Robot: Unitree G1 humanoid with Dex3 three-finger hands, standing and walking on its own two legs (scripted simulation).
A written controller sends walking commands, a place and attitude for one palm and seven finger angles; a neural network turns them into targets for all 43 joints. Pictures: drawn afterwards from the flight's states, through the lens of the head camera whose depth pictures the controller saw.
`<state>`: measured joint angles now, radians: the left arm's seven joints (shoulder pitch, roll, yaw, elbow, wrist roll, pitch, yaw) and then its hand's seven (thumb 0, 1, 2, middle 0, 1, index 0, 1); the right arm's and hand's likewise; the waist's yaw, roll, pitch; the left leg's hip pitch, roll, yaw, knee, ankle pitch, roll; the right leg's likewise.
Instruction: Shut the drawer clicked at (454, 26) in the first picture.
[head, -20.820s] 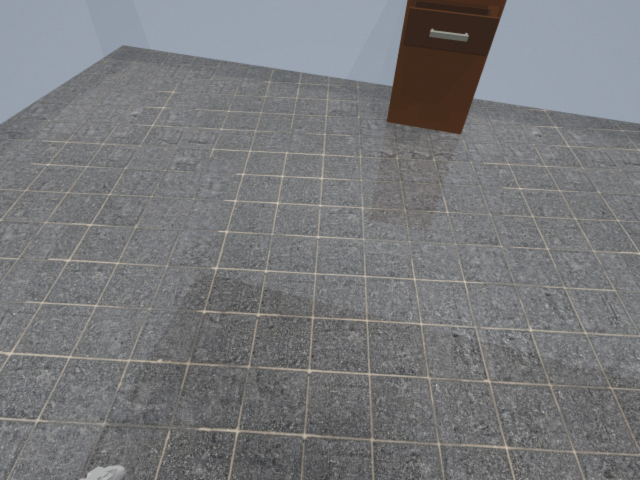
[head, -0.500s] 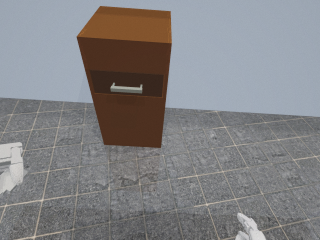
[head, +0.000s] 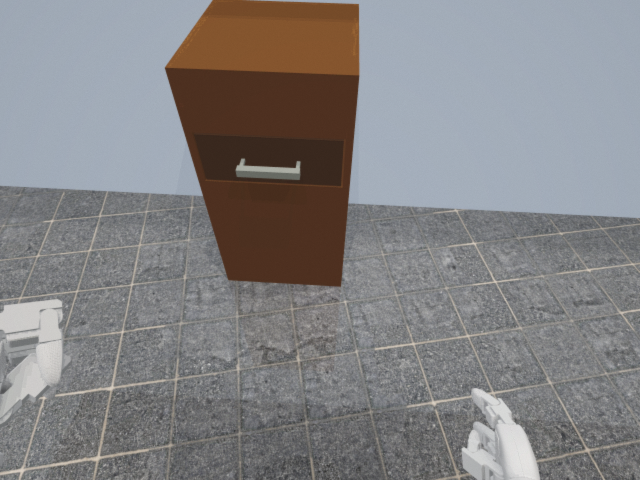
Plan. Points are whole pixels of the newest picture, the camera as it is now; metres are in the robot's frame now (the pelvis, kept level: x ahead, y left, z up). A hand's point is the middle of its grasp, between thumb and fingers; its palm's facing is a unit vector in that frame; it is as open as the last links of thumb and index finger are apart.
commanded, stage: let the arm hang, fingers relaxed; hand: left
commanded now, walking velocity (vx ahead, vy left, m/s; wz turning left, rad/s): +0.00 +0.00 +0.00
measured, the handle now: (269, 167) +0.88 +0.18 -0.18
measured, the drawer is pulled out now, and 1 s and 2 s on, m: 0.00 0.00 0.00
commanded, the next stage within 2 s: look to check the result in 1.18 s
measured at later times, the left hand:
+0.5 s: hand out of the picture -0.03 +0.21 -0.17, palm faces +0.05 -0.97 -0.24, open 3.8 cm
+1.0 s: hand out of the picture -0.01 +0.18 -0.17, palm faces +0.06 -0.98 -0.20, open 7.2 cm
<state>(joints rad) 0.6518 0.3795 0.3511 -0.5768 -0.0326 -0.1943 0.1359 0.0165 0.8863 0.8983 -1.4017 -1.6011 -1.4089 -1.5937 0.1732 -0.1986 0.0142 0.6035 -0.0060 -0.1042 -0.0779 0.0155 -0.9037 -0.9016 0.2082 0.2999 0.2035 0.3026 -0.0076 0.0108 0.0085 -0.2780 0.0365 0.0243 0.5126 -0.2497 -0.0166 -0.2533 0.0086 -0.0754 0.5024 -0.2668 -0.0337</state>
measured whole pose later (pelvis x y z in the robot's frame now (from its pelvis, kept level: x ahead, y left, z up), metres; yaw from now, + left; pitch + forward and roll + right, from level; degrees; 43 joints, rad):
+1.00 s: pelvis -0.02 +0.01 +0.01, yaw +1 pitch -1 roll +0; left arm 0.26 0.13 0.02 1.13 0.02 0.01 0.03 0.01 0.92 0.90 -0.21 -0.32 -0.22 -0.31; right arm 0.30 -0.11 -0.01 1.13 -0.03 0.01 -0.03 0.01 -0.92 -0.90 0.20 0.30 0.20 0.30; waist -0.01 0.02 0.03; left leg -0.22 0.01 0.02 0.42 -0.18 0.00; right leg -0.21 -0.02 -0.09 0.45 -0.22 -0.02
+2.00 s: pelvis +0.01 -0.01 +0.01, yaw +2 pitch -1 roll +0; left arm 0.21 0.18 0.03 1.13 0.01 -0.01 0.02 0.01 0.91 0.90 -0.20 -0.30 -0.20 -0.29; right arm 0.23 -0.18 -0.02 1.14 -0.02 0.00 -0.03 0.01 -0.91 -0.90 0.20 0.30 0.20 0.30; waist 0.00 0.03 0.06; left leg -0.17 0.03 0.00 0.38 -0.19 -0.03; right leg -0.15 0.01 -0.10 0.39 -0.23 -0.05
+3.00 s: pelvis +0.02 -0.01 +0.01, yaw +1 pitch -1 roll +0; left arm 0.18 0.22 0.03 1.13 0.01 -0.01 0.02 0.01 0.90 0.90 -0.20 -0.30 -0.20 -0.29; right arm 0.20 -0.23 -0.01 1.14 -0.02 0.00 -0.03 0.01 -0.91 -0.90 0.20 0.30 0.20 0.30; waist 0.00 0.03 0.06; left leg -0.13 0.04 0.01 0.34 -0.19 -0.03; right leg -0.11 0.02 -0.09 0.34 -0.22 -0.05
